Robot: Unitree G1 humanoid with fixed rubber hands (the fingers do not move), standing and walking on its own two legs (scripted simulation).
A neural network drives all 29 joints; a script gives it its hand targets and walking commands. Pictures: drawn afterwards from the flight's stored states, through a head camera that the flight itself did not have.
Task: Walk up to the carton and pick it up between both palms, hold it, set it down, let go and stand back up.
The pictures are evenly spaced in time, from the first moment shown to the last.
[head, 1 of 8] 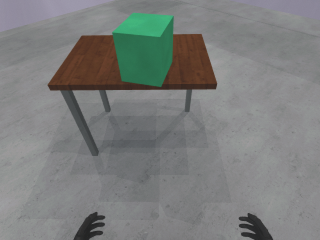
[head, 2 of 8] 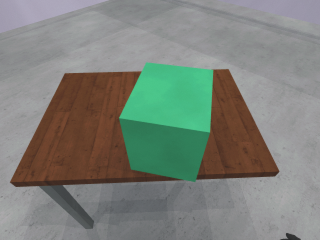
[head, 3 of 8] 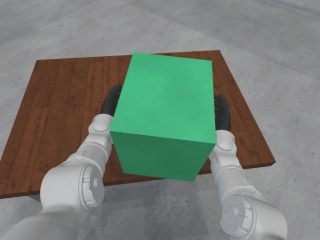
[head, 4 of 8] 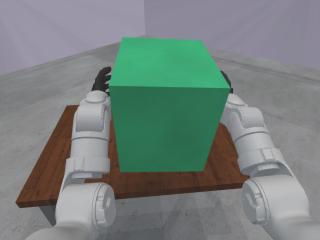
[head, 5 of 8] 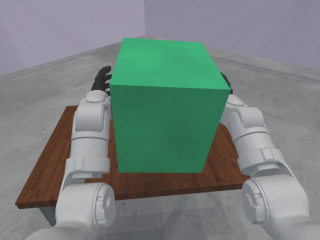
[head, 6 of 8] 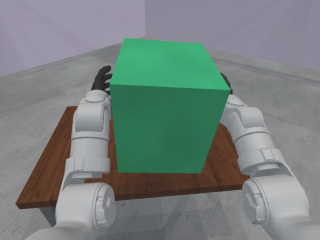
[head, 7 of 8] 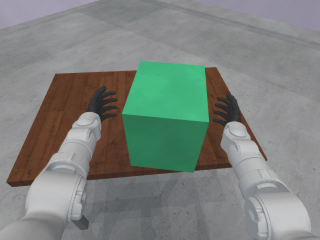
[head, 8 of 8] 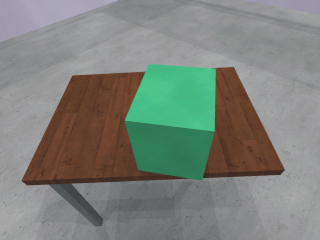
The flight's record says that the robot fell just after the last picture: no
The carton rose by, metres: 0.22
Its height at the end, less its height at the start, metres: +0.00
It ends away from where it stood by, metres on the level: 0.01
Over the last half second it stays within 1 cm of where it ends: yes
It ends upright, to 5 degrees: yes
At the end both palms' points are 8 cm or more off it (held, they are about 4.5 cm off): yes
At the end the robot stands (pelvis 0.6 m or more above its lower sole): yes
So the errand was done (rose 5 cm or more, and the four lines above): yes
